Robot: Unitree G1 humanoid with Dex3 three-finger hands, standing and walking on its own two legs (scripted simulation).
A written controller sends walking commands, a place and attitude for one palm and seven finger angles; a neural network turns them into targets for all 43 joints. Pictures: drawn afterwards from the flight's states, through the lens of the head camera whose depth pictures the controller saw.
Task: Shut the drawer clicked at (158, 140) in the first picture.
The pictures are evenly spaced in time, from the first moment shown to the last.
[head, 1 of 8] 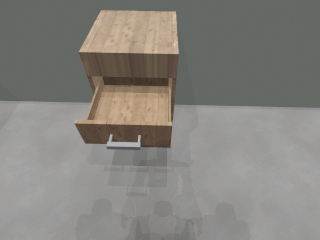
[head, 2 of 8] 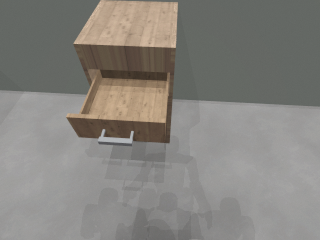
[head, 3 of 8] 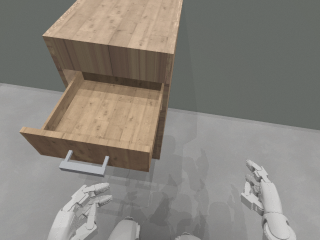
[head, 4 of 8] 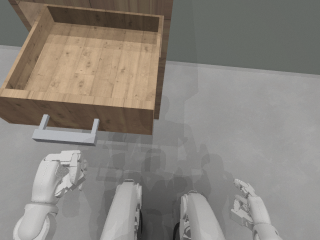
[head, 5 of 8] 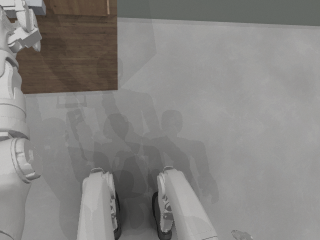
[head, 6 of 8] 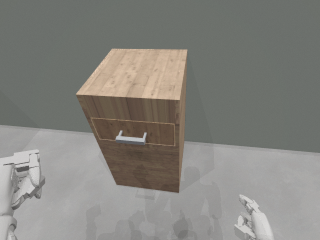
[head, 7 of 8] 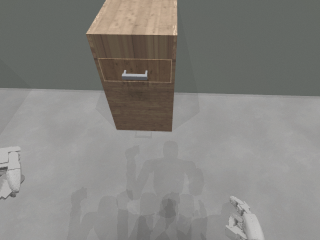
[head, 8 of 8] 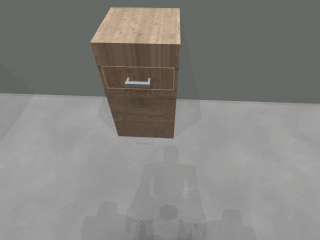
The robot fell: no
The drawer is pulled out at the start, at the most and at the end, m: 0.29 0.29 0.00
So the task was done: yes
